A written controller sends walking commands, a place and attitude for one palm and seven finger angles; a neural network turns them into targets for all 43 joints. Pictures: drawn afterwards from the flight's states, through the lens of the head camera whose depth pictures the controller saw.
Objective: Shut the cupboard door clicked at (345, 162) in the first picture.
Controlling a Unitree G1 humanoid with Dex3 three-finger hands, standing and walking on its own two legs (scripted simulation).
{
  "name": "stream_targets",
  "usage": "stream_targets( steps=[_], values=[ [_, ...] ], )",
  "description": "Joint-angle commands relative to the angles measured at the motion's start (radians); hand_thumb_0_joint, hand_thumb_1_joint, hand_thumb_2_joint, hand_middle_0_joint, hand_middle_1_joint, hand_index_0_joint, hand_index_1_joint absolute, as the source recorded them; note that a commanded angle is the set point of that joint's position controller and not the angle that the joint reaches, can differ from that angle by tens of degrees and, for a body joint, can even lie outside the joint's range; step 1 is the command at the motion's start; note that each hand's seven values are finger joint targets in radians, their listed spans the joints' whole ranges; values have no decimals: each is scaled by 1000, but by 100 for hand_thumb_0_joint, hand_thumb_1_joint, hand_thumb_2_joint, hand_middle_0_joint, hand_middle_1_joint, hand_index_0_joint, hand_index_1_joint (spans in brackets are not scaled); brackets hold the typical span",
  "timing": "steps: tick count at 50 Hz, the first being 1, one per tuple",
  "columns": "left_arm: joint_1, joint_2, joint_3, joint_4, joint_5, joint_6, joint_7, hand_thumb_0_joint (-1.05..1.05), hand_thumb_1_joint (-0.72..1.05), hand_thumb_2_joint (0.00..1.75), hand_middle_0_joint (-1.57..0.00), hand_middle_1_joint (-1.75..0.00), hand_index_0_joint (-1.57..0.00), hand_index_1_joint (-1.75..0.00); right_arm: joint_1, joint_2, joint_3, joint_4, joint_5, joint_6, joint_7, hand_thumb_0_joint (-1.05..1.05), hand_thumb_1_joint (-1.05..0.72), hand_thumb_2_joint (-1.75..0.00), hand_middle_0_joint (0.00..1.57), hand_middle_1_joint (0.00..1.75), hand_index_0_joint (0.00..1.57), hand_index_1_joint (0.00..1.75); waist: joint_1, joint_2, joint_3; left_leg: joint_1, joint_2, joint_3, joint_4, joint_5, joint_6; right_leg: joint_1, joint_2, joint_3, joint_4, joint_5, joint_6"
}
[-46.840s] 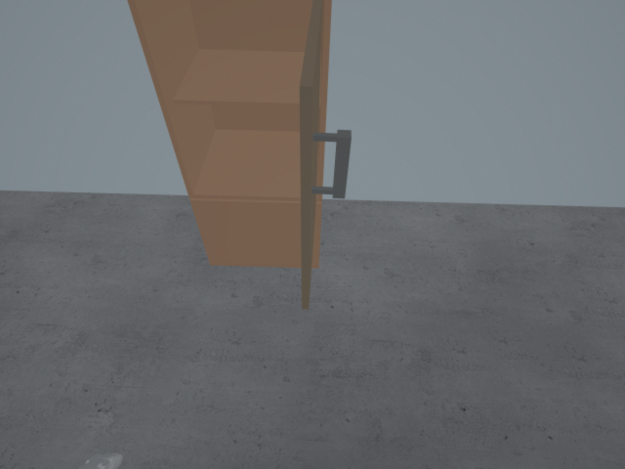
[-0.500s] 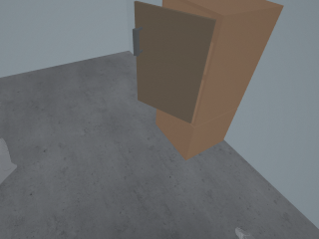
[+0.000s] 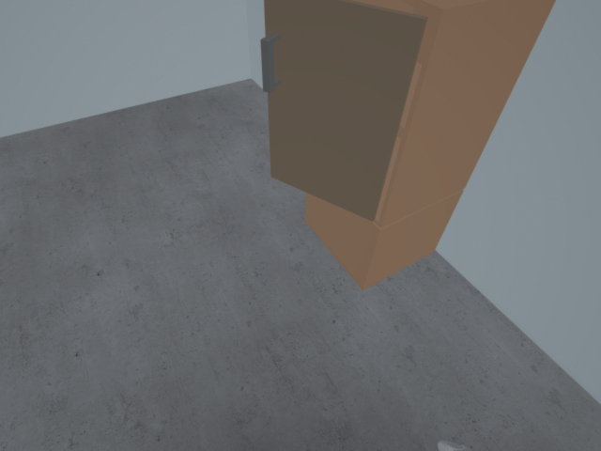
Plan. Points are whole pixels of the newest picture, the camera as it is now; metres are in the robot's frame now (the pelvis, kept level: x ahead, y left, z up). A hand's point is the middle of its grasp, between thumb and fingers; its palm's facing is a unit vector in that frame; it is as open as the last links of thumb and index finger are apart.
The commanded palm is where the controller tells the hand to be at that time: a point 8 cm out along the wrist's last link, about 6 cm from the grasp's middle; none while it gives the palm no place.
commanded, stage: let the arm hang, fingers relaxed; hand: left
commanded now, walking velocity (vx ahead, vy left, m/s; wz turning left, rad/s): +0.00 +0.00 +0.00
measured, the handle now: (272, 63) +1.00 +0.10 +0.06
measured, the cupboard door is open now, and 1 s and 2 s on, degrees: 27 27 27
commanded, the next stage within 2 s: look to check the result in 0.82 s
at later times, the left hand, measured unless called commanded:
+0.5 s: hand out of the picture +0.00 +0.20 -0.16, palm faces -0.01 -0.98 -0.22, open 7.4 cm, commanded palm none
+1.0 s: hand out of the picture +0.03 +0.18 -0.16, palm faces -0.01 -0.98 -0.21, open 7.4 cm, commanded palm none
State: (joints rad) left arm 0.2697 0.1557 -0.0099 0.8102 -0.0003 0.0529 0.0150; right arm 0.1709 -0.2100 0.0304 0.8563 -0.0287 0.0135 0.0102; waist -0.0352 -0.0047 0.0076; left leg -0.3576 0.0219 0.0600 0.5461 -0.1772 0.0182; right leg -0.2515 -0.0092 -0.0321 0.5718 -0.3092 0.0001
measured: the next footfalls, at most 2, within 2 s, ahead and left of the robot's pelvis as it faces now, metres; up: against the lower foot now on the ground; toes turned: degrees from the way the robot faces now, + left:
none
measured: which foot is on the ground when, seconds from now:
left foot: down 0.00-1.00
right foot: down 0.00-1.00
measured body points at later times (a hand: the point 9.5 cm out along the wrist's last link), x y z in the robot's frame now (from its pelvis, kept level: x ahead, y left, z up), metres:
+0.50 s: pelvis +0.02 +0.01 +0.01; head +0.02 +0.01 +0.46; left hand +0.00 +0.25 -0.14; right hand +0.00 -0.22 -0.15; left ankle +0.07 +0.11 -0.73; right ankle +0.00 -0.12 -0.73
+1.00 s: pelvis +0.03 +0.00 +0.01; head +0.04 +0.00 +0.46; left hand +0.04 +0.23 -0.14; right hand +0.02 -0.23 -0.15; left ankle +0.07 +0.11 -0.73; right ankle +0.00 -0.12 -0.73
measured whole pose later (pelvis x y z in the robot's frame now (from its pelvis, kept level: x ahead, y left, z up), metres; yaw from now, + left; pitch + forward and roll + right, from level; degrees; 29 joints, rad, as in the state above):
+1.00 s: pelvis +0.03 +0.00 +0.01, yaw -2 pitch -1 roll +0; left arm 0.28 0.17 0.00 1.14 0.01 0.00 0.03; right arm 0.27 -0.17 -0.01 1.14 -0.02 0.00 -0.03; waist -0.01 0.00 0.03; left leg -0.21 0.02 0.10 0.38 -0.15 0.02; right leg -0.11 -0.01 0.00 0.38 -0.25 0.01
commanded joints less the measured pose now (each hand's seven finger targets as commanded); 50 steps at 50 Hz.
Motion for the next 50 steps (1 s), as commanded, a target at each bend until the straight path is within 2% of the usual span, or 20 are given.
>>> stream_targets(
  steps=[1,2,3,5,8,11,15,18,22,25,31,33,35,39,43,44,50],
  values=[
    [25,147,54,41,19,-63,6,0,90,90,-20,-30,-20,-30,41,-105,-47,29,-2,-16,-22,0,-90,-90,20,30,20,30,24,147,-63,132,88,-118,-179,-32,-3,6,-69,104,-211,61,-41],
    [42,152,52,76,17,-62,7,0,90,90,-20,-30,-20,-30,43,-99,-48,47,1,-16,-24,0,-90,-90,20,30,20,30,30,178,-63,120,87,-116,-192,-45,-3,36,-69,97,-211,82,-42],
    [54,156,49,102,16,-62,8,0,90,90,-20,-30,-20,-30,47,-104,-52,60,5,-14,-26,0,-90,-90,20,30,20,30,35,144,-51,127,87,-113,-187,-30,-3,40,-70,98,-225,97,-44],
    [54,148,42,153,14,-66,8,0,90,90,-20,-30,-20,-30,76,-86,-52,99,8,-14,-30,0,-90,-90,20,30,20,30,28,93,-48,151,91,-108,-192,-5,-3,43,-78,99,-245,111,-44],
    [62,152,37,213,14,-67,9,0,90,90,-20,-30,-20,-30,105,-95,-57,145,16,-16,-36,0,-90,-90,20,30,20,30,27,40,-25,184,102,-107,-203,42,3,39,-78,93,-260,127,-42],
    [69,148,33,264,13,-65,10,0,90,90,-20,-30,-20,-30,126,-96,-57,183,16,-15,-39,0,-90,-90,20,30,20,30,24,12,11,185,104,-105,-231,-5,4,29,-80,90,-273,91,-40],
    [84,150,31,301,13,-61,12,0,90,90,-20,-30,-20,-30,139,-97,-60,213,17,-13,-40,0,-90,-90,20,30,20,30,25,20,48,171,104,-110,-266,-81,7,22,-77,88,-276,51,-41],
    [98,153,32,315,13,-62,14,0,90,90,-20,-30,-20,-30,142,-105,-62,222,19,-14,-41,0,-90,-90,20,30,20,30,30,3,53,180,102,-105,-265,-76,10,17,-77,89,-276,52,-42],
    [98,138,32,323,16,-57,16,0,90,90,-20,-30,-20,-30,154,-91,-63,236,15,-13,-41,0,-90,-90,20,30,20,30,30,14,82,150,104,-117,-298,-143,10,10,-72,86,-264,34,-38],
    [98,134,33,322,16,-61,17,0,90,90,-20,-30,-20,-30,158,-83,-63,236,14,-14,-41,0,-90,-90,20,30,20,30,28,0,70,164,98,-105,-283,-104,10,10,-75,90,-265,51,-38],
    [85,126,35,316,17,-62,19,0,90,90,-20,-30,-20,-30,156,-69,-62,239,14,-18,-42,0,-90,-90,20,30,20,30,28,25,80,168,95,-96,-278,-66,7,13,-76,90,-261,86,-35],
    [87,131,36,311,17,-65,19,0,90,90,-20,-30,-20,-30,154,-74,-63,237,17,-20,-42,0,-90,-90,20,30,20,30,31,13,74,180,95,-89,-265,-31,8,15,-77,92,-264,99,-35],
    [78,123,35,311,16,-63,20,0,90,90,-20,-30,-20,-30,156,-63,-61,239,15,-18,-42,0,-90,-90,20,30,20,30,26,15,81,176,94,-90,-270,-47,5,12,-78,92,-264,89,-33],
    [72,123,36,309,17,-64,20,0,90,90,-20,-30,-20,-30,153,-65,-62,240,14,-17,-42,0,-90,-90,20,30,20,30,23,14,91,178,94,-86,-267,-44,3,5,-77,94,-268,87,-34],
    [72,132,40,303,16,-70,20,0,90,90,-20,-30,-20,-30,150,-75,-62,236,17,-22,-43,0,-90,-90,20,30,20,30,27,-5,53,206,93,-84,-246,28,8,30,-78,98,-268,126,-37],
    [66,129,38,307,15,-69,20,0,90,90,-20,-30,-20,-30,147,-71,-61,240,15,-22,-43,0,-90,-90,20,30,20,30,25,12,55,206,95,-81,-248,24,6,27,-82,95,-269,120,-36],
    [61,136,39,312,14,-68,19,0,90,90,-20,-30,-20,-30,137,-79,-61,243,16,-19,-44,0,-90,-90,20,30,20,30,24,9,67,218,96,-81,-246,25,6,24,-81,101,-278,118,-38]
  ],
)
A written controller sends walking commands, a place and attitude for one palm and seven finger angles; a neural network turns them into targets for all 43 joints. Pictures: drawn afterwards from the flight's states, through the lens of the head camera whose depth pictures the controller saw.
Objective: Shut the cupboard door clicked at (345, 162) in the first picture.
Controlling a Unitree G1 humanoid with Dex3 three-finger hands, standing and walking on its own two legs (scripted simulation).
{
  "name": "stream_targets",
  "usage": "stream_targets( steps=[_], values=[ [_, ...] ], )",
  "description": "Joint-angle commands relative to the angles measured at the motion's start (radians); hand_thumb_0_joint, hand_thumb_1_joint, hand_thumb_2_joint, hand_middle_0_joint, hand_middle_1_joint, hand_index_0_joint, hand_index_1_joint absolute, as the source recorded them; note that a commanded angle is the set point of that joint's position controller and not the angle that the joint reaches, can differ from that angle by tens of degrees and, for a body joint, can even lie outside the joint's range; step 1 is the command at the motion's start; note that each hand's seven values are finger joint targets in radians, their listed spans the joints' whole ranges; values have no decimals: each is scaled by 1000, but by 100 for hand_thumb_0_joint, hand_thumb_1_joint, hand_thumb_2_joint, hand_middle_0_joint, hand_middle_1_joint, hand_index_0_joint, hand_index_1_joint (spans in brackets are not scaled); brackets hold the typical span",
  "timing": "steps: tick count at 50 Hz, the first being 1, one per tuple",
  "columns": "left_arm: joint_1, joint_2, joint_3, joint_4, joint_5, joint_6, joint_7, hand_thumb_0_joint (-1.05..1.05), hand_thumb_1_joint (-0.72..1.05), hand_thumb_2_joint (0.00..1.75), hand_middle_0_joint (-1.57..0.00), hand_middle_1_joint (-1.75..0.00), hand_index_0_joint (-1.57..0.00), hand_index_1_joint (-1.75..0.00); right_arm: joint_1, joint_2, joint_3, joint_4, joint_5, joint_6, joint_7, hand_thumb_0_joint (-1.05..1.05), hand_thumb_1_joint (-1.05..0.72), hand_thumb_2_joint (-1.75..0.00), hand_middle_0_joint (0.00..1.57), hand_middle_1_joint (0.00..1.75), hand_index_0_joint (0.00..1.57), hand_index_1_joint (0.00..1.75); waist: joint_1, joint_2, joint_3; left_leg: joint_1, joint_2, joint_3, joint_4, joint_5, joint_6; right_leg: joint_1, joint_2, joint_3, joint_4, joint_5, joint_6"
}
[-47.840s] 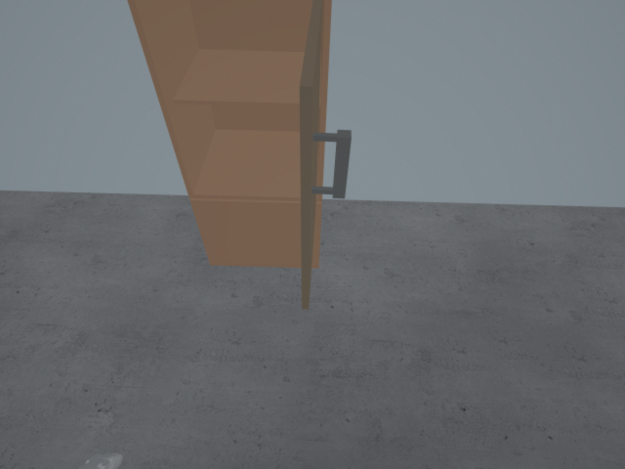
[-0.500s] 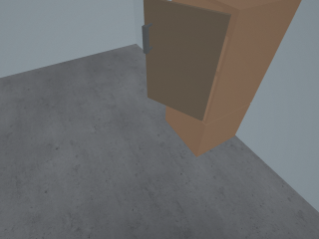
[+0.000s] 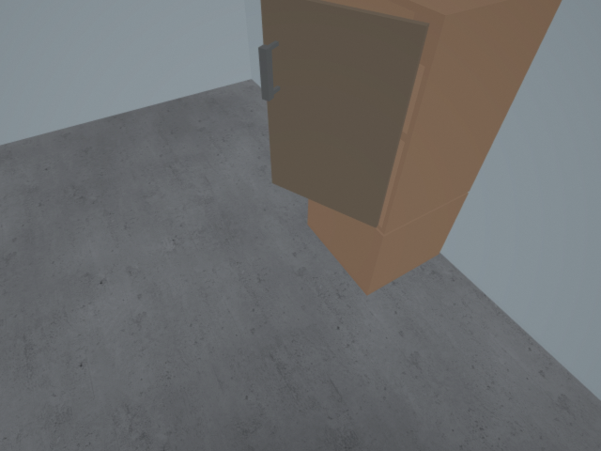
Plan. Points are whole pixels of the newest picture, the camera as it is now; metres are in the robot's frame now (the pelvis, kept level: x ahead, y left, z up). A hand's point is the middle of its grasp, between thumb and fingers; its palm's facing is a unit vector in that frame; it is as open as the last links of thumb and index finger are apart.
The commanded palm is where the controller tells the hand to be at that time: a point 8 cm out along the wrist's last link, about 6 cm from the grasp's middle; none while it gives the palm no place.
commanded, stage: look to check the result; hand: left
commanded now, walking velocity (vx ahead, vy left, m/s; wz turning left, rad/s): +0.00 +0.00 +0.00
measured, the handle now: (271, 70) +0.97 +0.13 +0.05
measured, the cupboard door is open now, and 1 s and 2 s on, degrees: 27 27 27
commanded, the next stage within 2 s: walk to a spot facing it in 0.38 s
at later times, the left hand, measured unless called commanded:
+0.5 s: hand out of the picture +0.03 +0.19 -0.17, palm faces +0.01 -0.97 -0.24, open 7.4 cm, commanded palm none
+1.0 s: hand out of the picture +0.02 +0.22 -0.19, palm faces +0.23 -0.94 -0.25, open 7.4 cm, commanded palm none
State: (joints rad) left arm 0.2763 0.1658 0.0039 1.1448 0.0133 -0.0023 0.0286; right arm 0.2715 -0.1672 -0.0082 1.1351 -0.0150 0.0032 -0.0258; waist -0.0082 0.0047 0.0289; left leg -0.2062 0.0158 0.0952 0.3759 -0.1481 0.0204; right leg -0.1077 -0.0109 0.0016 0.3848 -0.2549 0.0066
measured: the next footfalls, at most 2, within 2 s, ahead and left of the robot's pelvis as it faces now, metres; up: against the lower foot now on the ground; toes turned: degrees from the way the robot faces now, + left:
right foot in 1.22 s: +0.08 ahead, -0.14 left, +0.00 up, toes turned +22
left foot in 1.58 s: -0.03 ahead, +0.10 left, +0.00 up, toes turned +40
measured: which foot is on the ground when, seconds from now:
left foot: down 0.00-1.00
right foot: down 0.00-0.86, up 0.88-1.00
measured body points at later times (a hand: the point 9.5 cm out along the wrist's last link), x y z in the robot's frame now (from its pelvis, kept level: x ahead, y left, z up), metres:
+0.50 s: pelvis +0.02 -0.01 +0.00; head +0.02 -0.01 +0.45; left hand +0.03 +0.24 -0.15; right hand +0.05 -0.26 -0.15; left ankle +0.04 +0.11 -0.74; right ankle -0.03 -0.12 -0.74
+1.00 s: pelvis +0.01 +0.00 -0.02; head +0.05 +0.02 +0.43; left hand +0.01 +0.27 -0.17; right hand +0.09 -0.23 -0.16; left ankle +0.03 +0.11 -0.74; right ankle -0.02 -0.14 -0.69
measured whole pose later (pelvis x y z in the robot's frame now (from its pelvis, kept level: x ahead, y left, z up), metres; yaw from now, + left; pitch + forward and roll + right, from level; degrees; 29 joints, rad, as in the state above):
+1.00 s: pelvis +0.01 +0.00 -0.02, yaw +13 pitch +0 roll +0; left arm 0.19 0.23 0.07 0.97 0.02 0.06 0.02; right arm 0.23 -0.19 -0.04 0.98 -0.04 0.04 -0.01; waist -0.02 -0.03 0.10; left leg -0.35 -0.04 0.02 0.56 -0.22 0.04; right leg -0.40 -0.05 -0.02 1.04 -0.45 0.03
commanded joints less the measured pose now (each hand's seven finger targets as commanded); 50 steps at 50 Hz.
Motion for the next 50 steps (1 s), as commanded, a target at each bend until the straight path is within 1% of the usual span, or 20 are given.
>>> stream_targets(
  steps=[1,8,23,26,28,32,35,37,38,39,40,41,42,43,44,45,46,47,48,50],
  values=[
    [53,132,26,-23,1,-14,5,0,90,90,-20,-30,-20,-30,36,-126,-23,-35,3,-10,-8,0,-90,-90,20,30,20,30,-4,-4,42,66,102,-114,-75,1,3,-113,-79,69,-93,71,-44],
    [45,155,28,-24,1,-21,6,0,90,90,-20,-30,-20,-30,12,-151,-26,-39,6,-11,-8,0,-90,-90,20,30,20,30,-3,-14,22,94,105,-114,-56,66,6,-97,-82,72,-101,121,-48],
    [-5,199,31,-32,1,-25,1,0,90,90,-20,-30,-20,-30,-47,-197,-27,-47,4,-13,-6,0,-90,-90,20,30,20,30,-2,-8,14,114,112,-115,-64,90,1,-72,-91,77,-120,164,-48],
    [-16,191,32,-36,0,-23,2,0,90,90,-20,-30,-20,-30,-52,-187,-24,-48,1,-14,-5,0,-90,-90,20,30,20,30,-2,-4,-4,109,109,-117,-54,127,-1,-47,-97,66,-104,203,-44],
    [13,152,30,-39,-1,-12,8,0,90,90,-20,-30,-20,-30,-30,-134,-14,-51,2,-3,-4,0,-90,-90,20,30,20,30,1,-8,-8,87,102,-113,-17,181,-8,-40,-107,38,-59,250,-34],
    [21,189,59,-80,0,4,13,0,90,90,-20,-30,-20,-30,-39,-148,-28,-88,0,13,-1,0,-90,-90,20,30,20,30,13,-18,-4,-10,83,-123,69,204,-9,-18,-141,13,19,277,-46],
    [24,218,80,-118,3,11,15,0,90,90,-20,-30,-20,-30,-51,-139,-41,-125,0,25,5,0,-90,-90,20,30,20,30,21,-93,-3,-101,32,-93,210,127,-24,2,-225,49,21,319,-104],
    [10,226,89,-149,8,12,17,0,90,90,-20,-30,-20,-30,-75,-127,-50,-159,-4,39,10,0,-90,-90,20,30,20,30,23,-173,37,-187,12,-66,400,-212,-40,-17,-321,85,-13,397,-179],
    [-9,228,93,-165,15,12,20,0,90,90,-20,-30,-20,-30,-74,-131,-57,-177,-4,42,13,0,-90,-90,20,30,20,30,19,-199,41,-211,20,-66,461,-302,-41,-18,-352,76,-2,450,-202],
    [-36,232,98,-182,20,12,20,0,90,90,-20,-30,-20,-30,-73,-124,-60,-187,0,42,18,0,-90,-90,20,30,20,30,7,-185,68,-213,43,-74,435,-342,-42,-33,-369,47,28,493,-203],
    [-62,240,101,-195,20,11,19,0,90,90,-20,-30,-20,-30,-49,-122,-60,-190,2,41,23,0,-90,-90,20,30,20,30,-14,-164,67,-176,56,-80,342,-295,-43,-44,-355,4,90,510,-175],
    [-67,236,101,-205,13,11,16,0,90,90,-20,-30,-20,-30,-3,-125,-60,-184,-2,37,27,0,-90,-90,20,30,20,30,-34,-88,33,-83,46,-69,208,-118,-37,-64,-309,-58,195,496,-122],
    [-38,206,100,-221,4,17,11,0,90,90,-20,-30,-20,-30,61,-174,-66,-182,-13,26,26,0,-90,-90,20,30,20,30,-51,118,-19,27,135,-239,61,242,23,-177,-193,-138,394,277,-30],
    [-23,155,84,-246,-4,22,7,0,90,90,-20,-30,-20,-30,100,-260,-84,-180,-19,23,20,0,-90,-90,20,30,20,30,-49,350,-37,103,328,-527,-27,516,143,-335,-53,-141,609,-333,36],
    [-59,169,85,-262,7,36,13,0,90,90,-20,-30,-20,-30,127,-267,-88,-167,-21,30,12,0,-90,-90,20,30,20,30,-71,229,-71,41,339,-573,-95,225,171,-324,-40,-16,723,-385,13],
    [-90,163,91,-270,7,41,11,0,90,90,-20,-30,-20,-30,84,-269,-89,-187,-21,31,7,0,-90,-90,20,30,20,30,-50,176,-34,-20,320,-579,-127,-12,160,-373,-57,23,765,-311,11],
    [-106,166,93,-273,9,39,4,0,90,90,-20,-30,-20,-30,30,-251,-85,-206,-20,29,5,0,-90,-90,20,30,20,30,-35,158,14,-90,289,-550,-149,-149,151,-389,-69,38,767,-234,15],
    [-101,160,94,-274,12,34,-2,0,90,90,-20,-30,-20,-30,-3,-232,-81,-217,-21,24,3,0,-90,-90,20,30,20,30,-18,114,24,-97,252,-505,-146,-155,138,-395,-69,37,742,-179,21],
    [-92,157,91,-274,11,30,-7,0,90,90,-20,-30,-20,-30,-11,-231,-79,-224,-20,20,2,0,-90,-90,20,30,20,30,-11,95,-7,-66,236,-483,-131,-113,137,-390,-63,31,698,-162,26],
    [-71,145,89,-277,10,26,-9,0,90,90,-20,-30,-20,-30,-12,-236,-84,-227,-19,18,2,0,-90,-90,20,30,20,30,-12,95,-68,5,213,-445,-102,-27,142,-381,-45,19,621,-166,34]
  ],
)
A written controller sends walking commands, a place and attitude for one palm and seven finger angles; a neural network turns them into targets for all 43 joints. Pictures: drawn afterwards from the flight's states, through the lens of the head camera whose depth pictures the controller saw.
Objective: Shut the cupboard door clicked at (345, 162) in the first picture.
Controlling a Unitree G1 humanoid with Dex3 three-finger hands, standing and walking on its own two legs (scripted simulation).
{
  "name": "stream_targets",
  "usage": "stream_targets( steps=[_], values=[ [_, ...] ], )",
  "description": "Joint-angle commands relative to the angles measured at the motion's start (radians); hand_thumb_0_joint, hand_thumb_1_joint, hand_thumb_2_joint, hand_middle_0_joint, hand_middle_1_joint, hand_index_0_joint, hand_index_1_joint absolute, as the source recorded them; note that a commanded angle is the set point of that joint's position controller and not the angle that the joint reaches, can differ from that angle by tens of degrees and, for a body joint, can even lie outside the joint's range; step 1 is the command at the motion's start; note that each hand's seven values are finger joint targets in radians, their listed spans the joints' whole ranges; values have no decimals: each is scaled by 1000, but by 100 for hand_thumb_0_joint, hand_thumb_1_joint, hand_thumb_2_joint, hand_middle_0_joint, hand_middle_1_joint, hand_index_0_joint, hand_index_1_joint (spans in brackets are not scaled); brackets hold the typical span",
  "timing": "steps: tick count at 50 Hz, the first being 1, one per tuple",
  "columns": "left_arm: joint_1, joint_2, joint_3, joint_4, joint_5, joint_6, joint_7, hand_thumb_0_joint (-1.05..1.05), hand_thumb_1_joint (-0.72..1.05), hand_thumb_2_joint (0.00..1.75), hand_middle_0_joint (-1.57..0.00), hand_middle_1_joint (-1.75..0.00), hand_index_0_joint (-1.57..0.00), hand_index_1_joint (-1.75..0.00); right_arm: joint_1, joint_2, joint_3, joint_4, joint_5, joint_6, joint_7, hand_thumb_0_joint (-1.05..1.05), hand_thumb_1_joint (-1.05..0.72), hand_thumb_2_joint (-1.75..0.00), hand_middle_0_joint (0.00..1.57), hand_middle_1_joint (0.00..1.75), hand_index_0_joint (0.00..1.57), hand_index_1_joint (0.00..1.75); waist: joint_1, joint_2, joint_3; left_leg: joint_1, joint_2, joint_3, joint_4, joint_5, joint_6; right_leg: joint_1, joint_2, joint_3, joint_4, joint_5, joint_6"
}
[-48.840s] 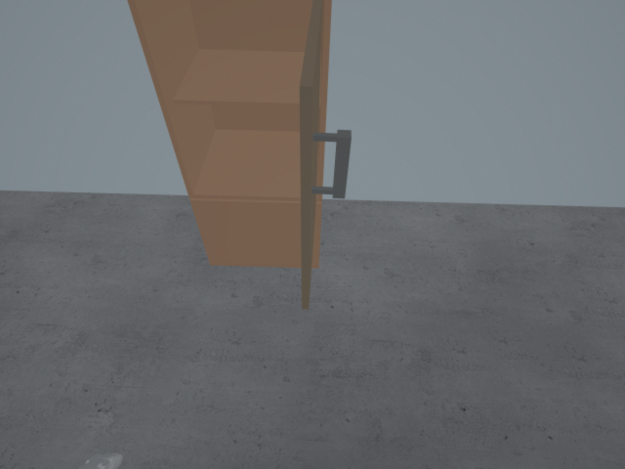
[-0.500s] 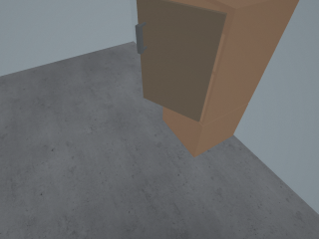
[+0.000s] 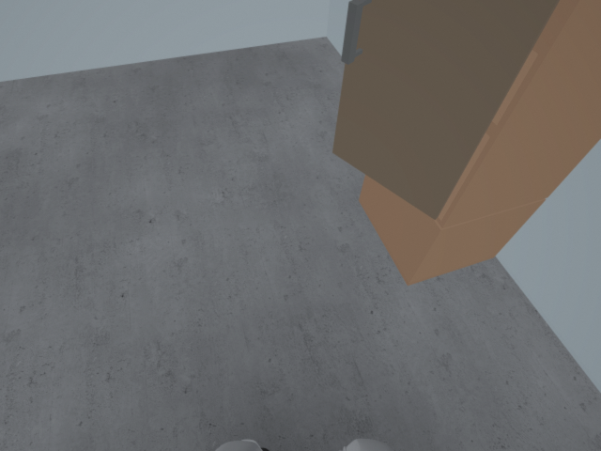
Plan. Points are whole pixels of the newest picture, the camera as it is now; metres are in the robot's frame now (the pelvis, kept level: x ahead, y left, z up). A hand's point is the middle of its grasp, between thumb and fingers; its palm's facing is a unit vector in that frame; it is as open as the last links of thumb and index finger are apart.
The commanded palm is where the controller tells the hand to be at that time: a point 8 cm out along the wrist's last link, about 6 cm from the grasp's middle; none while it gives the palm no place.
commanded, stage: walk to a spot facing it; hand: left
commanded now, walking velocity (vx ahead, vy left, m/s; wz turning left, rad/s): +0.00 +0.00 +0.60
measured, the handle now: (357, 30) +0.97 -0.09 +0.06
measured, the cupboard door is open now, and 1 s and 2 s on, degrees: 27 27 27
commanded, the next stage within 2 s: turn to face it in 1.70 s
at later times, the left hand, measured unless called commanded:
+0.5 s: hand out of the picture -0.01 +0.16 -0.15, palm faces +0.34 -0.90 -0.27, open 7.4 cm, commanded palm none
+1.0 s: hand out of the picture -0.03 +0.16 -0.14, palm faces +0.64 -0.71 -0.28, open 7.4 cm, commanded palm none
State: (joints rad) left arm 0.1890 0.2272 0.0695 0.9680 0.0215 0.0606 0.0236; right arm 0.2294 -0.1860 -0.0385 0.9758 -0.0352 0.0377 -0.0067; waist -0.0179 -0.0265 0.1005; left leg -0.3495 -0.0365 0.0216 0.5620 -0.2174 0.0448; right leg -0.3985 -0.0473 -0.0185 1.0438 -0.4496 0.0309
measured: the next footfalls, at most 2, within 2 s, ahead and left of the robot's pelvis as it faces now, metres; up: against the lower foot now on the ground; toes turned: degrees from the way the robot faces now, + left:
right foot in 0.22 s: +0.04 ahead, -0.16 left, +0.00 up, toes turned +9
left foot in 0.58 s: -0.02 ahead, +0.10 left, +0.00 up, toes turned +27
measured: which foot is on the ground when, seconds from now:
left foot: down 0.00-0.22, up 0.24-0.56, down 0.58-0.84, up 0.86-1.00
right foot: up 0.00-0.20, down 0.22-0.56, up 0.58-0.82, down 0.84-1.00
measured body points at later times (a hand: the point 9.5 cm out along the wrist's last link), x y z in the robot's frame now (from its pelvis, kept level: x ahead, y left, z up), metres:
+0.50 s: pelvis +0.00 -0.05 +0.01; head +0.05 -0.04 +0.45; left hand -0.03 +0.21 -0.13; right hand +0.17 -0.27 -0.14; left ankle -0.04 +0.08 -0.69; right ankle +0.00 -0.17 -0.73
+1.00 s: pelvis +0.07 -0.03 +0.01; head +0.10 -0.02 +0.46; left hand -0.07 +0.19 -0.12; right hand +0.28 -0.19 -0.14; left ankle -0.03 +0.08 -0.64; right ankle +0.11 -0.13 -0.73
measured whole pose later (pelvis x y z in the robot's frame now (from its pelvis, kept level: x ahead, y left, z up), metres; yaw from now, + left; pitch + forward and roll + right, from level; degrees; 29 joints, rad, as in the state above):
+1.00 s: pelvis +0.07 -0.03 +0.01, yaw +40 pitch +1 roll +2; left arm 0.31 0.19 0.06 0.91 0.03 -0.04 0.01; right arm 0.22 -0.24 -0.07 0.94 -0.03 0.05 0.04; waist -0.01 0.02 0.04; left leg -0.56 0.03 0.01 1.15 -0.33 -0.01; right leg -0.17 -0.10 -0.18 0.47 -0.31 0.01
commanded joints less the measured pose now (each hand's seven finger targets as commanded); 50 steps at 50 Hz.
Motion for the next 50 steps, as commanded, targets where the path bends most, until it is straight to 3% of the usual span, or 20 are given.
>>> stream_targets(
  steps=[1,6,9,10,11,12,16,24,26,27,28,29,32,39,40,42,43,44,46,50],
  values=[
    [13,80,21,-107,1,-36,-2,0,90,90,-20,-30,-20,-30,35,-220,-58,-69,1,-15,-17,0,-90,-90,20,30,20,30,-9,141,-151,157,262,-375,-279,57,121,-79,1,33,-76,15,12],
    [37,77,18,-127,-1,-32,2,0,90,90,-20,-30,-20,-30,0,-239,-74,-93,-2,2,-7,0,-90,-90,20,30,20,30,-2,181,-147,85,225,-402,-272,14,105,40,47,6,-278,17,8],
    [154,112,31,-104,-3,-39,5,0,90,90,-20,-30,-20,-30,-68,-219,-79,-125,9,14,-2,0,-90,-90,20,30,20,30,56,171,-151,-92,137,-364,-214,-101,41,292,54,-6,-573,134,-3],
    [176,174,45,-109,10,-47,11,0,90,90,-20,-30,-20,-30,-68,-168,-76,-141,18,19,5,0,-90,-90,20,30,20,30,68,7,-128,-232,31,-277,-42,-220,-24,369,-102,169,-756,11,-56],
    [130,262,59,-134,23,-50,17,0,90,90,-20,-30,-20,-30,-58,-114,-72,-160,19,17,10,0,-90,-90,20,30,20,30,66,-248,-93,-314,-91,-82,293,-303,-97,288,-388,480,-903,-132,-184],
    [16,254,43,-165,10,-41,19,0,90,90,-20,-30,-20,-30,-47,-153,-78,-155,4,19,18,0,-90,-90,20,30,20,30,17,-151,-66,-244,-29,-105,521,-324,-79,117,-425,398,-875,-44,-213],
    [-25,143,23,-167,9,-70,20,0,90,90,-20,-30,-20,-30,-30,-119,-64,-136,14,20,33,0,-90,-90,20,30,20,30,-24,-157,-64,-245,41,-42,593,-211,-103,229,-253,79,-674,574,-174],
    [117,212,50,-125,14,-61,15,0,90,90,-20,-30,-20,-30,-128,-98,-37,-177,24,10,36,0,-90,-90,20,30,20,30,50,-201,-104,-69,35,78,139,-210,-82,359,-293,-23,-540,841,-140],
    [102,207,51,-129,4,-58,10,0,90,90,-20,-30,-20,-30,-59,-129,-41,-159,20,2,33,0,-90,-90,20,30,20,30,7,-153,-140,100,31,72,-53,-46,-67,284,-273,-76,-435,765,-85],
    [110,178,47,-142,-4,-54,5,0,90,90,-20,-30,-20,-30,7,-193,-56,-144,12,-9,31,0,-90,-90,20,30,20,30,-27,15,-204,297,125,-42,-144,172,-26,138,-224,-132,-280,552,-28],
    [97,110,26,-178,-7,-55,-5,0,90,90,-20,-30,-20,-30,77,-307,-86,-133,4,-12,25,0,-90,-90,20,30,20,30,-61,322,-244,466,383,-382,-150,454,107,-140,-80,-166,-63,-94,41],
    [24,104,17,-225,6,-50,-6,0,90,90,-20,-30,-20,-30,145,-338,-88,-112,2,-6,17,0,-90,-90,20,30,20,30,-100,267,-230,421,464,-453,-195,291,196,-215,-60,-72,46,-243,25],
    [-72,118,32,-210,6,-46,-22,0,90,90,-20,-30,-20,-30,29,-257,-65,-136,-3,-19,-1,0,-90,-90,20,30,20,30,-55,290,-57,177,317,-403,-293,-193,135,-249,-72,16,75,-33,17],
    [127,99,28,-135,7,-68,-51,0,90,90,-20,-30,-20,-30,-82,-254,-66,-157,1,-23,2,0,-90,-90,20,30,20,30,52,148,-94,-69,179,-314,-215,-415,82,198,49,-104,-419,102,22],
    [221,121,40,-113,13,-76,-47,0,90,90,-20,-30,-20,-30,-114,-226,-61,-170,7,-23,4,0,-90,-90,20,30,20,30,103,65,-88,-220,115,-265,-101,-456,57,374,25,-65,-534,84,17],
    [324,253,59,-108,20,-85,-20,0,90,90,-20,-30,-20,-30,-161,-116,-37,-219,14,-35,15,0,-90,-90,20,30,20,30,167,-318,-68,-485,-39,-56,490,-434,-34,451,-417,538,-920,-364,-142],
    [268,242,59,-124,10,-90,-11,0,90,90,-20,-30,-20,-30,-148,-149,-48,-222,6,-29,23,0,-90,-90,20,30,20,30,106,-193,-44,-464,35,-105,641,-355,-36,345,-470,582,-948,-442,-184],
    [188,213,57,-134,13,-101,-5,0,90,90,-20,-30,-20,-30,-151,-146,-53,-205,1,-32,28,0,-90,-90,20,30,20,30,75,-197,-11,-477,80,-130,704,-276,-39,285,-445,544,-936,-391,-190],
    [89,135,34,-139,11,-118,-8,0,90,90,-20,-30,-20,-30,-110,-123,-51,-163,-1,-23,48,0,-90,-90,20,30,20,30,10,-116,0,-388,122,-86,692,-99,-59,212,-342,193,-888,-97,-131],
    [190,110,31,-77,11,-135,-8,0,90,90,-20,-30,-20,-30,-134,-59,-31,-156,9,-22,65,0,-90,-90,20,30,20,30,41,-136,-35,-348,110,25,462,-69,-63,377,-282,-75,-819,379,-114]
  ],
)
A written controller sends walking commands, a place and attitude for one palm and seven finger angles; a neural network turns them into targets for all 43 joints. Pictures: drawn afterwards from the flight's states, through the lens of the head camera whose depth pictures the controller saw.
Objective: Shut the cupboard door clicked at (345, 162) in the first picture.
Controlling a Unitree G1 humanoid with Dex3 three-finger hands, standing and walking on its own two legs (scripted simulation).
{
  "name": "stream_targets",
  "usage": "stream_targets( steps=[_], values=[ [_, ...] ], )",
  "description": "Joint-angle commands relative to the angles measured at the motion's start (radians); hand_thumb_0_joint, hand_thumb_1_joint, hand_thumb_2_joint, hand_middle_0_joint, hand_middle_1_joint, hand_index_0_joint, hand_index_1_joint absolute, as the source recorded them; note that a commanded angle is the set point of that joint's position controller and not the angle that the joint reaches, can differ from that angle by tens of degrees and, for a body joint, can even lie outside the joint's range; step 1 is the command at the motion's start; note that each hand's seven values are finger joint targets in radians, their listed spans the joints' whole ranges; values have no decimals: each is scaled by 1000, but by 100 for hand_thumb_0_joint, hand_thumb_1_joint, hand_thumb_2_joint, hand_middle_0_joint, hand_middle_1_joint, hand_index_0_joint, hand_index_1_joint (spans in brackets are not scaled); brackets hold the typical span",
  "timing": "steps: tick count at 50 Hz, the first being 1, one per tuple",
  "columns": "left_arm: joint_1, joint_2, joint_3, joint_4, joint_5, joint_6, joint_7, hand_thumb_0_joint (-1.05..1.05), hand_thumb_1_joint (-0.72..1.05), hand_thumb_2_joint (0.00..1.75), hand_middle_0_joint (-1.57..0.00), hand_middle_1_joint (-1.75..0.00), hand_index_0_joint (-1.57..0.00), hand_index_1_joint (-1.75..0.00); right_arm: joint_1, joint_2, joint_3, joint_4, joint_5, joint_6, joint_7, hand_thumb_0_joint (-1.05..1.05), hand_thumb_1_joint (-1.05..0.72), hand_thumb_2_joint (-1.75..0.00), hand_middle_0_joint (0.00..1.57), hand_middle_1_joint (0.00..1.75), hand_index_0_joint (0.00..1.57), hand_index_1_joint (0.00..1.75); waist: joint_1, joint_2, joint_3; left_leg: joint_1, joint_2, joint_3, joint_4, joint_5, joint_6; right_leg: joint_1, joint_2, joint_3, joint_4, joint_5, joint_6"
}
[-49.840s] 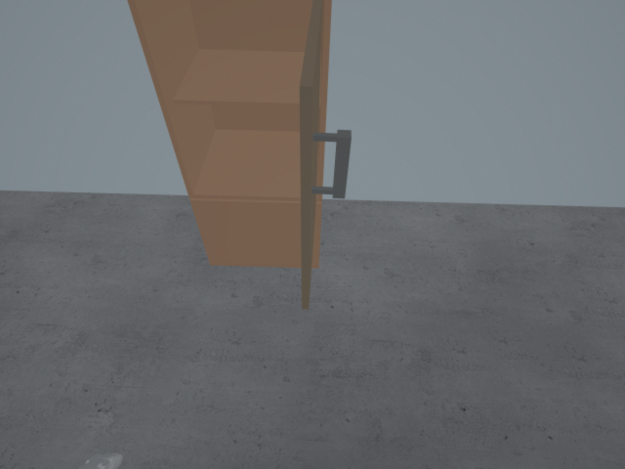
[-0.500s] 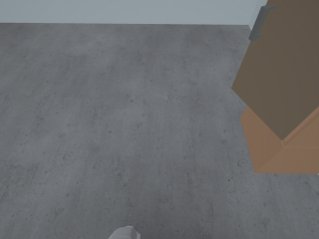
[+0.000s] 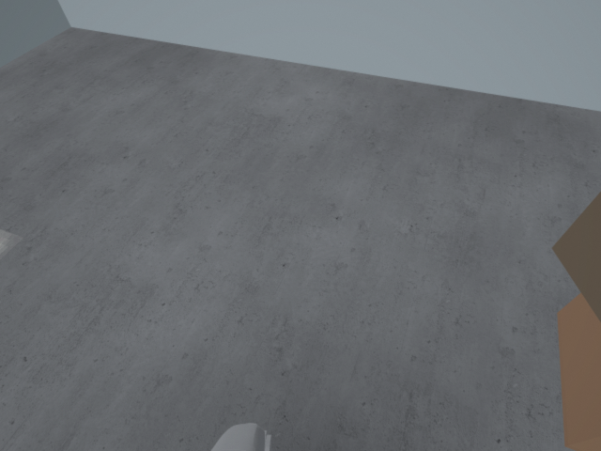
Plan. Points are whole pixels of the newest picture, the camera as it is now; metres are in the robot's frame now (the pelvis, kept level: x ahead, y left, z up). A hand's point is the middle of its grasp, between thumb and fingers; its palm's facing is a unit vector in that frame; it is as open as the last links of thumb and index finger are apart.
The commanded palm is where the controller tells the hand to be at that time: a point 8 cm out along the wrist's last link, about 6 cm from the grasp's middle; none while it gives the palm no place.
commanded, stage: walk to a spot facing it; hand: left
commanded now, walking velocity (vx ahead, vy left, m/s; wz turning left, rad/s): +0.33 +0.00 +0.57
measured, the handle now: out of the picture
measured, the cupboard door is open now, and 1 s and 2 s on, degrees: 27 27 27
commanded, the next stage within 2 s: turn to face it in 0.70 s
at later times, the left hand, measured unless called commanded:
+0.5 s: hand (156, 412) +0.20 +0.25 -0.16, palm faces +0.24 -0.94 -0.23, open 7.4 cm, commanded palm none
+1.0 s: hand (193, 387) +0.25 +0.21 -0.19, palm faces +0.42 -0.90 -0.15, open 7.3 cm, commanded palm none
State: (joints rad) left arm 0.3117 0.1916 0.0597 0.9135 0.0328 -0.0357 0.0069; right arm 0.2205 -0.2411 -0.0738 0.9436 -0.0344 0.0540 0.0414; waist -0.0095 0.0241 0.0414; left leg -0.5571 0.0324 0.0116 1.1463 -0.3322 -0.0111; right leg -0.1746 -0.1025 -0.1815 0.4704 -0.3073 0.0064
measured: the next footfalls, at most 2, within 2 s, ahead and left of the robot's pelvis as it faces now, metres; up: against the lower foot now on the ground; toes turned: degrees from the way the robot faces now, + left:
left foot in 0.24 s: +0.20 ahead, +0.17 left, +0.00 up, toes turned +15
right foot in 0.58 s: +0.34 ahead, -0.05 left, +0.00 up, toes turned +7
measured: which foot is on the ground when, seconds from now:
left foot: up 0.00-0.22, down 0.24-0.58, up 0.60-0.94, down 0.96-1.00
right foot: down 0.00-0.22, up 0.24-0.56, down 0.58-0.98, up 1.00-1.00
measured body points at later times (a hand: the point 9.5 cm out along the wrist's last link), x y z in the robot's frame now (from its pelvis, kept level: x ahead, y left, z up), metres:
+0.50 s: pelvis +0.17 +0.05 -0.01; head +0.20 +0.04 +0.44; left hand +0.19 +0.30 -0.14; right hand +0.27 -0.18 -0.16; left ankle +0.16 +0.16 -0.74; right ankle +0.26 -0.08 -0.71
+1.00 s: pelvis +0.37 +0.10 -0.02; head +0.40 +0.12 +0.43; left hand +0.23 +0.26 -0.18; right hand +0.55 -0.07 -0.16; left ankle +0.42 +0.22 -0.74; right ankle +0.30 -0.06 -0.73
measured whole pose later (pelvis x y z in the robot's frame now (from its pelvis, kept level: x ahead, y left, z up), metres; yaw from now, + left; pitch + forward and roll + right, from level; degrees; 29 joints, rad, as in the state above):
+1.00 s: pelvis +0.37 +0.10 -0.02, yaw +19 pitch -1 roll -1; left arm 0.43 0.11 0.01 1.08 0.01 -0.03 0.03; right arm 0.10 -0.17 -0.02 0.97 -0.03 -0.04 0.01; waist 0.05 0.00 0.09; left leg -0.41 0.06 0.12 0.60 -0.12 0.04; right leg -0.10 -0.09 -0.18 0.64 -0.49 0.02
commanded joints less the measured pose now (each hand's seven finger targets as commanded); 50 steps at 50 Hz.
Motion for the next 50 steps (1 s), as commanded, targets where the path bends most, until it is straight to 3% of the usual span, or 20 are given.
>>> stream_targets(
  steps=[1,6,9,10,11,12,13,15,17,27,28,29,30,31,33,36,44,46,48,50],
  values=[
    [96,147,40,-8,-1,-40,9,0,90,90,-20,-30,-20,-30,-146,7,8,-131,9,-40,20,0,-90,-90,20,30,20,30,43,-177,32,-142,36,54,-169,55,-3,179,-231,56,-237,306,-86],
    [143,172,43,27,1,-41,10,0,90,90,-20,-30,-20,-30,-212,10,23,-157,8,-59,28,0,-90,-90,20,30,20,30,60,-195,25,-38,20,112,-445,31,37,259,-272,-10,-152,525,-80],
    [86,204,49,21,-10,-36,4,0,90,90,-20,-30,-20,-30,-10,-48,7,-104,1,-72,12,0,-90,-90,20,30,20,30,-53,-143,-69,350,-66,175,-578,70,79,112,-237,-106,109,626,-50],
    [83,181,46,10,-13,-33,-3,0,90,90,-20,-30,-20,-30,142,-125,-15,-63,-3,-76,-1,0,-90,-90,20,30,20,30,-128,-25,-170,635,1,79,-636,79,108,-60,-205,-112,356,449,-16],
    [87,117,36,-36,-23,-25,-22,0,90,90,-20,-30,-20,-30,260,-270,-52,-37,-11,-82,-17,0,-90,-90,20,30,20,30,-164,276,-244,858,321,-437,-735,65,232,-433,-32,-89,704,-211,45],
    [-39,123,23,-97,-15,-21,-18,0,90,90,-20,-30,-20,-30,316,-302,-57,-15,7,-75,-34,0,-90,-90,20,30,20,30,-190,151,-232,846,418,-561,-832,107,292,-560,-13,82,826,-282,22],
    [-97,115,26,-125,-12,-26,-13,0,90,90,-20,-30,-20,-30,264,-279,-45,-30,5,-80,-41,0,-90,-90,20,30,20,30,-151,3,-144,672,425,-517,-847,-5,278,-564,-34,120,871,-230,13],
    [-47,93,31,-65,-3,-8,-17,0,90,90,-20,-30,-20,-30,77,-159,-13,-69,6,-89,-51,0,-90,-90,20,30,20,30,-72,184,-31,405,306,-353,-915,-187,210,-493,-83,164,781,-121,13],
    [31,69,30,-18,3,11,-27,0,90,90,-20,-30,-20,-30,6,-115,4,-73,2,-97,-55,0,-90,-90,20,30,20,30,-9,166,-17,279,240,-240,-927,-148,186,-383,-67,146,665,-67,14],
    [104,91,39,6,9,1,-34,0,90,90,-20,-30,-20,-30,-4,-85,-10,-9,7,-84,-44,0,-90,-90,20,30,20,30,88,-17,26,69,101,-120,-751,-269,141,87,49,76,97,41,26],
    [190,150,52,23,15,-12,-27,0,90,90,-20,-30,-20,-30,-7,-44,-5,-19,17,-86,-39,0,-90,-90,20,30,20,30,132,-150,8,-39,0,-37,-517,-256,100,196,-63,252,-62,-158,-11],
    [269,243,69,34,18,-18,-16,0,90,90,-20,-30,-20,-30,-1,23,10,-49,22,-90,-31,0,-90,-90,20,30,20,30,161,-398,-11,-178,-106,53,-174,-294,63,259,-318,634,-293,-390,-107],
    [239,240,65,24,5,-19,-6,0,90,90,-20,-30,-20,-30,-12,-30,-1,-63,8,-88,-30,0,-90,-90,20,30,20,30,127,-314,10,-205,-45,-50,15,-237,67,173,-387,762,-377,-517,-168],
    [153,214,59,9,5,-25,1,0,90,90,-20,-30,-20,-30,-26,-31,-6,-56,5,-93,-29,0,-90,-90,20,30,20,30,88,-278,49,-241,-14,-81,114,-127,63,108,-378,750,-378,-490,-172],
    [35,115,37,-13,1,-36,6,0,90,90,-20,-30,-20,-30,5,-15,-2,-17,5,-91,-18,0,-90,-90,20,30,20,30,20,-138,41,-155,52,-77,96,43,44,36,-290,394,-307,-133,-122],
    [76,76,23,17,-3,-56,7,0,90,90,-20,-30,-20,-30,20,27,12,-6,10,-74,-12,0,-90,-90,20,30,20,30,9,-164,-5,-128,44,-6,7,73,13,119,-224,118,-216,490,-99],
    [132,84,-2,89,-10,-42,24,0,90,90,-20,-30,-20,-30,-39,78,51,-20,12,-77,-14,0,-90,-90,20,30,20,30,22,-186,-34,120,-27,128,-506,163,35,184,-163,30,-84,891,-99],
    [101,77,-11,103,-20,-32,31,0,90,90,-20,-30,-20,-30,87,35,47,39,9,-88,-29,0,-90,-90,20,30,20,30,-40,-165,-90,382,-25,115,-660,368,40,94,-120,37,35,797,-70],
    [188,17,-26,111,-27,-13,39,0,90,90,-20,-30,-20,-30,210,-117,17,74,5,-93,-50,0,-90,-90,20,30,20,30,-58,103,-232,750,290,-150,-590,981,156,-189,9,22,282,66,1],
    [155,6,-21,81,-24,21,39,0,90,90,-20,-30,-20,-30,176,-165,19,68,11,-84,-75,0,-90,-90,20,30,20,30,-52,197,-194,622,423,-202,-704,932,252,-250,68,128,583,-423,2]
  ],
)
